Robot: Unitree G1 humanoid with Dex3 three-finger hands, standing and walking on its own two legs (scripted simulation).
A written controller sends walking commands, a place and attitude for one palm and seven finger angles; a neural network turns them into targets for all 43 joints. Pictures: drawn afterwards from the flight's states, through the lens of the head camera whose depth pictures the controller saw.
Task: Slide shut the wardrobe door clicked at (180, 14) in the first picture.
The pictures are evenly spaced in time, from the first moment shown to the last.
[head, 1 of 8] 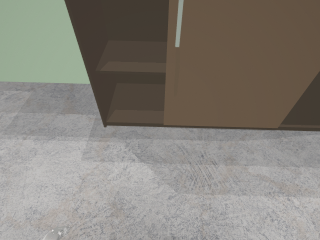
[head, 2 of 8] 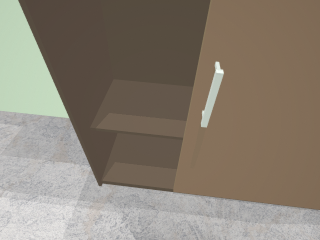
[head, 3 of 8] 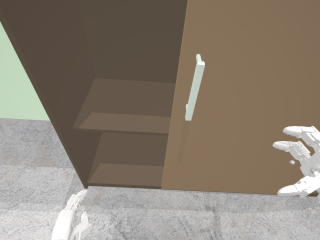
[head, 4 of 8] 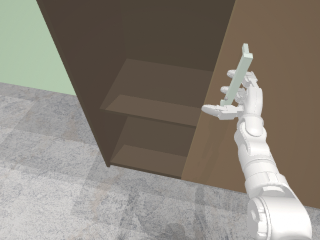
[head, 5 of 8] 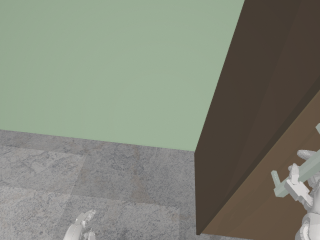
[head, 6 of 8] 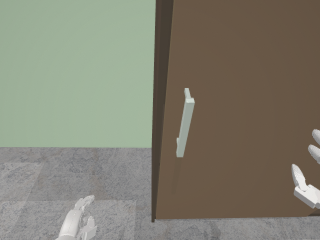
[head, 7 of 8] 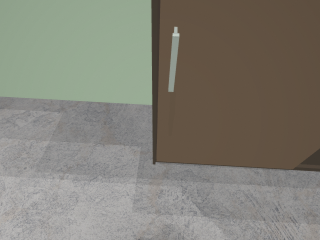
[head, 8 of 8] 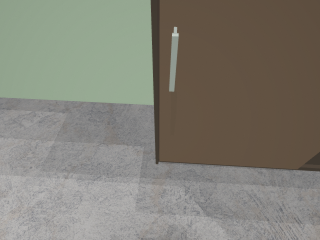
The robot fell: no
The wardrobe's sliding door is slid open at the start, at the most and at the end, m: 0.47 0.47 0.00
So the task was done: yes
